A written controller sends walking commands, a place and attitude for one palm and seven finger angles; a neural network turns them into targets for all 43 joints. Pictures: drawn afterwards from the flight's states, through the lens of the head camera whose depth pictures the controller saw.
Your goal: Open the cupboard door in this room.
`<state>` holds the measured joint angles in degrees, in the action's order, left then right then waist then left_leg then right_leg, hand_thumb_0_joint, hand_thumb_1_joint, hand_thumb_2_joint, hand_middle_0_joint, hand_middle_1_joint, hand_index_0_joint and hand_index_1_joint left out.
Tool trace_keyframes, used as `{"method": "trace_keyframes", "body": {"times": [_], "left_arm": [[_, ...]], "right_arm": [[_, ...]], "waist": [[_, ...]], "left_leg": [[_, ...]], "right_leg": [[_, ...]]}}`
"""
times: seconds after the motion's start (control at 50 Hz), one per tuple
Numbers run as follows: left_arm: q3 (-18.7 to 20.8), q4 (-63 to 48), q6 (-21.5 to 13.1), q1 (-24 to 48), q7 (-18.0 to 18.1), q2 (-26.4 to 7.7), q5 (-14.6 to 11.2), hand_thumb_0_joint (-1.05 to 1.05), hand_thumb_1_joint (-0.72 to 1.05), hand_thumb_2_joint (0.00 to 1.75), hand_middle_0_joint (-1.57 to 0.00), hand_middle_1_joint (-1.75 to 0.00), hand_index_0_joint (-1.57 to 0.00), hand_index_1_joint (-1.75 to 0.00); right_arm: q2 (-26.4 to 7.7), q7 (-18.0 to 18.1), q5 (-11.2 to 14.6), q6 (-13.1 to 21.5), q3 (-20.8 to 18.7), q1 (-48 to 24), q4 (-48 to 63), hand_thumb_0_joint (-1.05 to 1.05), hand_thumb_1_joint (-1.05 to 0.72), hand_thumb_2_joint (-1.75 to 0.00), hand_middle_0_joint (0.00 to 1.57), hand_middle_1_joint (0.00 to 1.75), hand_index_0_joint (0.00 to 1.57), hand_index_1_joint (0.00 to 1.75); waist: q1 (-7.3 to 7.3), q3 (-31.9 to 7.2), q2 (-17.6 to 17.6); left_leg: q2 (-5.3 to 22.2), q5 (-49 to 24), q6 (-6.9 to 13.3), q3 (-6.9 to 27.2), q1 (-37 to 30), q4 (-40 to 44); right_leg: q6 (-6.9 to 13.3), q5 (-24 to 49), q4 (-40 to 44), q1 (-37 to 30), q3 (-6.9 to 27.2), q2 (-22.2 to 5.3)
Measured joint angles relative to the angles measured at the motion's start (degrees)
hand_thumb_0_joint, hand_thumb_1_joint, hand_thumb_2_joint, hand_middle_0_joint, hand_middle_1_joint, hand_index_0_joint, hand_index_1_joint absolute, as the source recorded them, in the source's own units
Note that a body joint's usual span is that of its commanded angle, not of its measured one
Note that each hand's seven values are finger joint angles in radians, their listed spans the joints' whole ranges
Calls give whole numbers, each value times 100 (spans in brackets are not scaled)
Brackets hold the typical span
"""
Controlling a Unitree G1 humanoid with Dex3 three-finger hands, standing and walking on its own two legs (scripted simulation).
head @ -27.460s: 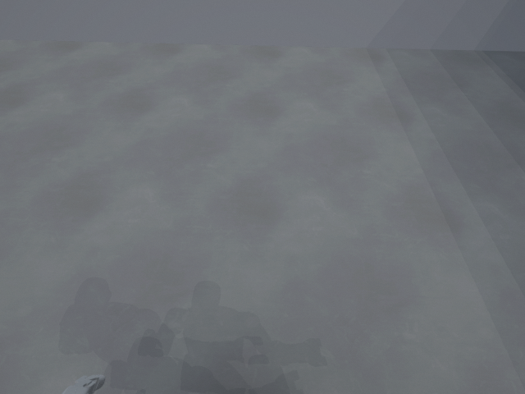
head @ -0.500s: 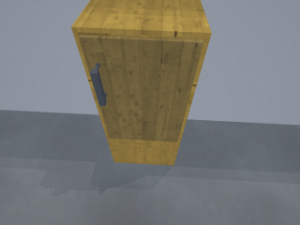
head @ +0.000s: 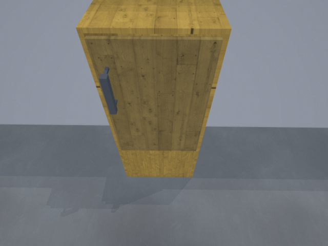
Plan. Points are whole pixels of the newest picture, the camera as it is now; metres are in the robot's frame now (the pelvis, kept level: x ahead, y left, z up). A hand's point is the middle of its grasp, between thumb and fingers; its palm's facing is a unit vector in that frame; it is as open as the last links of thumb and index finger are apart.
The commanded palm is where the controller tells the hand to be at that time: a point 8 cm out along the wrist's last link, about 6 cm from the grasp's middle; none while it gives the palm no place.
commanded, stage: look again from close up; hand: left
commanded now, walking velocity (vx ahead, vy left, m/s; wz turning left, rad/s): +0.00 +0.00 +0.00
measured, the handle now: (110, 91) +0.57 +0.21 +0.03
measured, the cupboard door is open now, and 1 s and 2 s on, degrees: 0 0 0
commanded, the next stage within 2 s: shuffle to correct the standing spot in 0.38 s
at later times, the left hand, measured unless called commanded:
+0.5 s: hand out of the picture -0.03 +0.20 -0.17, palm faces -0.01 -0.97 -0.23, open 7.4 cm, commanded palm none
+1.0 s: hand out of the picture +0.04 +0.17 -0.18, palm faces +0.02 -0.97 -0.23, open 7.4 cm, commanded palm none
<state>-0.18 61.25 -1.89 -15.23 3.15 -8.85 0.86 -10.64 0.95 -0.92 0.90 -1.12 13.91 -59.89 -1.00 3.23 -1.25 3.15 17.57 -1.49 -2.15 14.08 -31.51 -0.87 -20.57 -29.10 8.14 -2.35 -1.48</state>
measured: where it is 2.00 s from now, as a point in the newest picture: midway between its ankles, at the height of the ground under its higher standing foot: outside the picture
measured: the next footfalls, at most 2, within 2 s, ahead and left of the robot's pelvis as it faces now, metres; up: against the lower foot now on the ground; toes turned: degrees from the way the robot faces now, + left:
none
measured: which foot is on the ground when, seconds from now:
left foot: down 0.00-1.00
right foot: down 0.00-1.00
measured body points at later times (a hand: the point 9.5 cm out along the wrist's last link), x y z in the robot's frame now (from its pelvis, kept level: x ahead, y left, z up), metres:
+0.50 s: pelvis -0.03 +0.01 +0.00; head -0.01 +0.00 +0.45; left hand -0.03 +0.25 -0.15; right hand -0.03 -0.23 -0.16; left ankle -0.01 +0.13 -0.73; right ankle -0.06 -0.13 -0.73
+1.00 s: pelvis +0.03 -0.01 -0.01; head +0.06 -0.02 +0.44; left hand +0.04 +0.23 -0.16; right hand +0.03 -0.23 -0.17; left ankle +0.00 +0.13 -0.73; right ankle -0.03 -0.11 -0.73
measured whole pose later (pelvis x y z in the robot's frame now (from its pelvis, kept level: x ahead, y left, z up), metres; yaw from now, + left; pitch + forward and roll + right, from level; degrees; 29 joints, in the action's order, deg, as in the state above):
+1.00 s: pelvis +0.03 -0.01 -0.01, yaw -1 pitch +1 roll +1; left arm 1.3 61.1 -1.4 -16.0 2.4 -9.0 0.8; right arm -8.3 2.3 -0.6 -0.1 -0.9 15.3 -62.3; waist 0.2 3.0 0.4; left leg 2.3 20.3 -0.9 -4.1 14.9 -37.2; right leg 0.7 -23.8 -35.8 12.1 -3.8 -2.6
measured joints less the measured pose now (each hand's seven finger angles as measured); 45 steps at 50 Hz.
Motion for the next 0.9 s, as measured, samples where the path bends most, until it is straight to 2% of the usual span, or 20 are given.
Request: {"method": "trace_keyframes", "body": {"times": [0.16, 0.34, 0.52, 0.66, 0.8, 0.86, 0.9], "left_arm": [[6, -162, 179, 41, -57, -69, -11, 1, 91, 90, -20, -29, -20, -30], [-14, -173, 246, -75, -150, -211, 0, 1, 91, 90, -20, -29, -20, -30], [-11, 0, 202, -168, -174, -228, -7, 1, 91, 90, -20, -29, -20, -30], [28, 88, 214, -335, -232, -140, 28, 1, 91, 90, -20, -29, -20, -30], [119, 179, 144, -575, -251, -50, 32, 1, 91, 90, -20, -29, -20, -30], [111, 260, 194, -505, -190, -23, 9, 1, 91, 90, -20, -29, -20, -30], [115, 247, 203, -370, -149, -27, -27, 1, 91, 90, -20, -29, -20, -30]], "right_arm": [[-1, 26, -21, -114, 35, 55, 97, 1, -92, -90, 20, 30, 20, 30], [26, -53, -46, -112, 83, 180, 65, 1, -92, -90, 20, 30, 20, 30], [17, -35, -16, -48, 101, 234, -146, 0, -91, -90, 20, 30, 20, 30], [37, -72, -65, -96, 60, 346, -187, 0, -90, -90, 20, 30, 20, 30], [153, -70, -54, 31, 72, 431, -212, 0, -91, -90, 20, 30, 20, 30], [227, 24, -40, 135, 101, 373, -206, 0, -90, -90, 20, 30, 20, 30], [294, 84, -22, 132, 121, 309, -211, 0, -90, -90, 20, 30, 20, 30]], "waist": [[50, -53, -49], [58, -173, 47], [108, -95, 116], [113, -198, 153], [145, -202, 322], [152, -135, 340], [145, -37, 340]], "left_leg": [[-109, -6, 108, -71, 62, -286], [-158, -320, 131, -127, 160, 56], [-122, -410, 90, -116, 145, 205], [-89, -80, 97, -65, 223, -174], [-125, 404, 62, -98, 180, -608], [-113, 502, 101, -205, 54, -588], [-124, 469, 82, -255, -80, -461]], "right_leg": [[-80, -110, -424, 134, 81, -128], [-60, 104, -291, 348, 132, -164], [-42, 181, -168, 347, 120, -123], [47, -124, -451, 359, 75, -97], [-8, -553, -803, 285, 112, -162], [111, -638, -1270, 486, 51, -172], [140, -433, -1057, 506, -25, -154]]}}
